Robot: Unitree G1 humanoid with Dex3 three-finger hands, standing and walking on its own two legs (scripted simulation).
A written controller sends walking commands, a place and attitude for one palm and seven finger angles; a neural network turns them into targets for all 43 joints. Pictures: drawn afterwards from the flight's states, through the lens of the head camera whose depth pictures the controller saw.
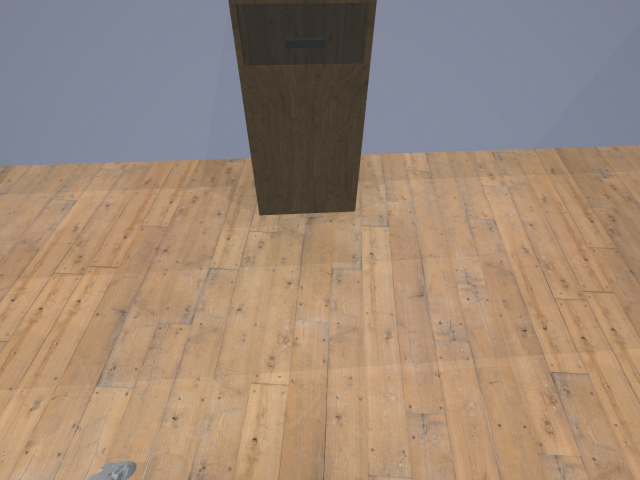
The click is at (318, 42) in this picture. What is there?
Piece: drawer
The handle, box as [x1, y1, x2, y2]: [285, 34, 324, 47]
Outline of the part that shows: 324,39 321,34 318,37 312,38 289,38 288,35 286,35 285,45 286,47 324,47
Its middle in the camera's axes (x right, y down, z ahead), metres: -0.05 -0.63 +1.23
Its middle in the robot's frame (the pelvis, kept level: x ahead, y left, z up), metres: +1.34 +0.12 +0.02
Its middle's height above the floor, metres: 0.79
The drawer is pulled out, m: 0.00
